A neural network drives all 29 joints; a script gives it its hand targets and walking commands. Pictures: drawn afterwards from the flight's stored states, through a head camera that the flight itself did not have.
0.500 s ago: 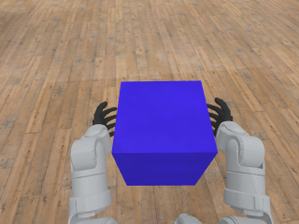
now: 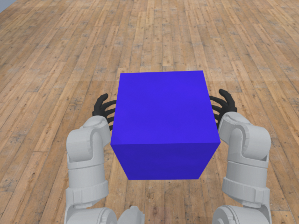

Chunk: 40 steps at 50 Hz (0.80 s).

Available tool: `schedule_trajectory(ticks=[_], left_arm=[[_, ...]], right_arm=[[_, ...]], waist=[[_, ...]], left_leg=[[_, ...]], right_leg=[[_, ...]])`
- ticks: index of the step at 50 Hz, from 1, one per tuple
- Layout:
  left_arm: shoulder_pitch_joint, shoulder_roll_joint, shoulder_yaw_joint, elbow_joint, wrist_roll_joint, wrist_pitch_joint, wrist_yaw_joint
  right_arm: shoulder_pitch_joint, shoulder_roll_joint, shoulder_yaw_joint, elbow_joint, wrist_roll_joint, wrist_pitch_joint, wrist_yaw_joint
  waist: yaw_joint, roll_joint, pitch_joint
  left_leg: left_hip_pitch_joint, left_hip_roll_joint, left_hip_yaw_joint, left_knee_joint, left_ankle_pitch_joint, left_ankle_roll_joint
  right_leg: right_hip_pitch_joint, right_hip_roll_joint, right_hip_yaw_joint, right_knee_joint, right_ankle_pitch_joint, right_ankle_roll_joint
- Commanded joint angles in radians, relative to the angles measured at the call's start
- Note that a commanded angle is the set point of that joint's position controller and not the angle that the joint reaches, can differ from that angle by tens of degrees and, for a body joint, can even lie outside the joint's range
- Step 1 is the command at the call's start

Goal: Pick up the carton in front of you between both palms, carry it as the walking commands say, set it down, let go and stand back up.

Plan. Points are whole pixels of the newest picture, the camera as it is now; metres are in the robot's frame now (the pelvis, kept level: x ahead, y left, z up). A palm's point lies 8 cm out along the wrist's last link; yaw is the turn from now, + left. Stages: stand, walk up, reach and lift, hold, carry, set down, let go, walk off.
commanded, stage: carry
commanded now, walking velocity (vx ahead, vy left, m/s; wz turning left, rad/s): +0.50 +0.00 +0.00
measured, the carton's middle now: (162, 130) +0.36 +0.03 +0.04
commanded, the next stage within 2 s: none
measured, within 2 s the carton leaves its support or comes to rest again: neither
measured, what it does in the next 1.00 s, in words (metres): walks ahead: left foot, then right foot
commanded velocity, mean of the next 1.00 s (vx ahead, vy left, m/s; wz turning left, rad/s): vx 0.50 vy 0.00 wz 0.00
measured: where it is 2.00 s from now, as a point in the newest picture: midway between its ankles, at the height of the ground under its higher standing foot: (164, 99)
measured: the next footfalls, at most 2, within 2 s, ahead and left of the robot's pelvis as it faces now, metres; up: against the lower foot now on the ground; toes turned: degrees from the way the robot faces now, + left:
left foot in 0.16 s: +0.29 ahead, +0.13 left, +0.00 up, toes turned +7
right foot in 0.62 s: +0.56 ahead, -0.08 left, +0.00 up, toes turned -10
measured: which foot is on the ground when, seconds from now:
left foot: up 0.00-0.14, down 0.16-0.66, up 0.68-1.00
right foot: down 0.00-0.18, up 0.20-0.60, down 0.62-1.00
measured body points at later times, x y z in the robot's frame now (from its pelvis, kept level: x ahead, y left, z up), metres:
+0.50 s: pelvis +0.32 +0.05 +0.01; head +0.35 +0.06 +0.46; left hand +0.65 +0.18 +0.09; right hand +0.62 -0.12 +0.10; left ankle +0.25 +0.12 -0.73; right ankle +0.42 -0.09 -0.69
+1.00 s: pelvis +0.65 +0.03 +0.01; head +0.60 +0.03 +0.46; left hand +0.88 +0.19 +0.10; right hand +0.89 -0.12 +0.10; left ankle +0.80 +0.18 -0.70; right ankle +0.52 -0.07 -0.74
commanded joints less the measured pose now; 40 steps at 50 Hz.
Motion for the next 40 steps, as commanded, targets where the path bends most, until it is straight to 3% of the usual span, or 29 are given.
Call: schedule_trajectory(ticks=[1, 3, 4, 5, 6, 7, 8, 9, 10, 11, 12, 13, 16, 19, 25, 27, 28, 29, 30, 31, 32, 34, 36, 38, 40], left_arm=[[-0.616, -0.852, -0.689, -0.009, -0.237, -0.069, -0.108], [-0.565, -0.863, -0.683, 0.017, -0.209, -0.083, -0.115], [-0.553, -0.875, -0.683, 0.015, -0.200, -0.088, -0.116], [-0.546, -0.878, -0.681, 0.011, -0.187, -0.093, -0.114], [-0.539, -0.869, -0.675, 0.005, -0.174, -0.095, -0.109], [-0.518, -0.869, -0.675, -0.001, -0.161, -0.094, -0.106], [-0.493, -0.847, -0.667, 0.011, -0.146, -0.091, -0.101], [-0.477, -0.839, -0.648, 0.026, -0.128, -0.092, -0.092], [-0.447, -0.867, -0.628, -0.006, -0.117, -0.109, -0.089], [-0.452, -0.879, -0.636, -0.019, -0.112, -0.119, -0.089], [-0.432, -0.883, -0.639, -0.036, -0.106, -0.130, -0.088], [-0.409, -0.889, -0.638, -0.060, -0.103, -0.141, -0.085], [-0.290, -0.889, -0.674, -0.097, -0.073, -0.154, -0.082], [-0.177, -0.851, -0.713, -0.148, -0.051, -0.138, -0.086], [-0.031, -0.838, -0.801, -0.315, -0.131, -0.052, -0.117], [0.037, -0.826, -0.808, -0.351, -0.160, -0.014, -0.126], [0.068, -0.811, -0.802, -0.365, -0.167, 0.005, -0.128], [0.112, -0.794, -0.795, -0.375, -0.170, 0.021, -0.131], [0.134, -0.767, -0.794, -0.396, -0.174, 0.034, -0.133], [0.146, -0.781, -0.797, -0.411, -0.185, 0.041, -0.137], [0.143, -0.805, -0.804, -0.440, -0.198, 0.047, -0.145], [0.119, -0.886, -0.832, -0.472, -0.224, 0.047, -0.167], [0.061, -0.904, -0.869, -0.518, -0.247, 0.042, -0.186], [0.075, -0.869, -0.875, -0.519, -0.254, 0.044, -0.198], [0.109, -0.828, -0.860, -0.504, -0.247, 0.048, -0.200]], right_arm=[[-0.375, 0.714, 0.577, 0.094, 0.045, -0.052, 0.051], [-0.390, 0.733, 0.615, 0.069, 0.064, -0.066, 0.070], [-0.385, 0.748, 0.633, 0.061, 0.079, -0.075, 0.076], [-0.392, 0.760, 0.649, 0.045, 0.092, -0.084, 0.081], [-0.398, 0.758, 0.659, 0.036, 0.104, -0.090, 0.085], [-0.396, 0.747, 0.667, 0.038, 0.112, -0.099, 0.082], [-0.370, 0.756, 0.676, 0.052, 0.119, -0.104, 0.078], [-0.364, 0.767, 0.693, 0.047, 0.129, -0.108, 0.076], [-0.381, 0.813, 0.734, 0.007, 0.163, -0.121, 0.082], [-0.397, 0.847, 0.757, -0.020, 0.183, -0.135, 0.090], [-0.410, 0.867, 0.780, -0.059, 0.214, -0.147, 0.099], [-0.423, 0.880, 0.800, -0.100, 0.242, -0.157, 0.108], [-0.337, 0.875, 0.836, -0.138, 0.260, -0.160, 0.130], [-0.209, 0.831, 0.857, -0.158, 0.254, -0.142, 0.142], [0.039, 0.751, 0.852, -0.298, 0.231, -0.059, 0.146], [0.108, 0.728, 0.836, -0.334, 0.217, -0.021, 0.141], [0.151, 0.714, 0.829, -0.346, 0.208, -0.002, 0.137], [0.170, 0.694, 0.824, -0.362, 0.203, 0.018, 0.133], [0.191, 0.693, 0.824, -0.390, 0.205, 0.037, 0.133], [0.190, 0.709, 0.839, -0.406, 0.218, 0.051, 0.136], [0.186, 0.729, 0.844, -0.415, 0.228, 0.054, 0.141], [0.180, 0.787, 0.858, -0.435, 0.227, 0.051, 0.159], [0.173, 0.809, 0.869, -0.443, 0.219, 0.039, 0.167], [0.197, 0.804, 0.873, -0.439, 0.206, 0.035, 0.166], [0.228, 0.782, 0.872, -0.427, 0.192, 0.040, 0.159]], waist=[[-0.019, -0.109, -0.361], [-0.037, -0.126, -0.370], [-0.073, -0.099, -0.404], [-0.119, -0.082, -0.460], [-0.142, 0.029, -0.513], [-0.130, 0.260, -0.598], [-0.144, 0.276, -0.619], [-0.145, 0.192, -0.589], [-0.140, 0.091, -0.557], [-0.152, 0.041, -0.513], [-0.151, 0.030, -0.498], [-0.146, 0.050, -0.496], [-0.144, 0.141, -0.458], [-0.126, 0.162, -0.409], [-0.124, 0.171, -0.274], [-0.106, 0.147, -0.273], [-0.096, 0.123, -0.308], [-0.070, 0.055, -0.364], [-0.068, -0.202, -0.437], [-0.063, -0.322, -0.402], [-0.061, -0.184, -0.370], [-0.073, -0.035, -0.305], [-0.078, -0.049, -0.266], [-0.082, -0.104, -0.222], [-0.086, -0.124, -0.184]], left_leg=[[0.117, -0.039, 0.122, -0.363, 0.262, 0.007], [0.230, -0.078, 0.165, -0.493, 0.319, 0.014], [0.367, -0.096, 0.190, -0.573, 0.368, 0.021], [0.581, -0.053, 0.155, -0.592, 0.396, 0.042], [0.849, 0.118, -0.045, -0.542, 0.475, 0.101], [1.067, 0.334, -0.398, -0.517, 0.698, 0.220], [1.119, 0.353, -0.500, -0.556, 0.625, 0.282], [1.096, 0.351, -0.501, -0.570, 0.551, 0.267], [1.053, 0.315, -0.417, -0.580, 0.526, 0.242], [0.964, 0.283, -0.348, -0.598, 0.564, 0.195], [0.903, 0.270, -0.287, -0.640, 0.544, 0.167], [0.882, 0.265, -0.264, -0.667, 0.521, 0.153], [0.876, 0.244, -0.189, -0.695, 0.554, 0.161], [0.857, 0.211, -0.080, -0.717, 0.605, 0.130], [0.807, 0.170, 0.050, -0.707, 0.632, 0.074], [0.773, 0.146, 0.112, -0.583, 0.739, 0.040], [0.688, 0.123, 0.150, -0.461, 0.747, 0.006], [0.492, 0.088, 0.164, -0.269, 0.583, -0.032], [0.233, -0.008, 0.151, 0.040, 0.226, -0.057], [-0.010, -0.079, 0.079, 0.206, -0.182, -0.042], [-0.067, -0.014, -0.001, 0.292, -0.215, -0.022], [-0.035, 0.057, -0.017, 0.193, -0.090, -0.022], [0.067, 0.075, 0.013, 0.002, -0.034, -0.040], [0.095, 0.075, 0.056, -0.108, 0.062, -0.049], [0.120, 0.074, 0.087, -0.242, 0.181, -0.054]], right_leg=[[0.296, -0.226, 0.165, -0.109, 0.624, -0.065], [0.319, -0.210, 0.115, -0.032, 0.756, -0.027], [0.303, -0.184, 0.064, 0.077, 0.804, 0.006], [0.203, -0.165, 0.024, 0.208, 0.716, 0.046], [-0.047, -0.131, 0.009, 0.402, 0.462, 0.091], [-0.301, -0.016, 0.041, 0.635, -0.157, 0.118], [-0.438, 0.009, 0.075, 0.791, -0.266, 0.107], [-0.510, -0.034, 0.118, 0.827, -0.254, 0.087], [-0.523, -0.074, 0.123, 0.764, -0.200, 0.081], [-0.484, -0.105, 0.122, 0.670, -0.142, 0.095], [-0.434, -0.115, 0.125, 0.589, -0.106, 0.104], [-0.402, -0.113, 0.107, 0.535, -0.093, 0.108], [-0.380, -0.099, 0.053, 0.368, -0.049, 0.101], [-0.321, -0.087, 0.004, 0.198, 0.081, 0.106], [-0.216, -0.072, -0.091, -0.013, 0.235, 0.102], [-0.071, -0.046, -0.137, -0.102, 0.257, 0.089], [0.096, -0.048, -0.132, -0.101, 0.236, 0.069], [0.328, -0.146, 0.010, -0.085, 0.202, 0.026], [0.509, -0.390, 0.410, -0.121, 0.223, -0.071], [0.585, -0.474, 0.575, -0.197, 0.392, -0.167], [0.542, -0.481, 0.534, -0.186, 0.421, -0.164], [0.393, -0.429, 0.371, -0.211, 0.390, -0.082], [0.247, -0.397, 0.259, -0.322, 0.157, -0.034], [0.168, -0.359, 0.168, -0.380, 0.038, -0.023], [0.151, -0.323, 0.086, -0.405, 0.035, -0.012]])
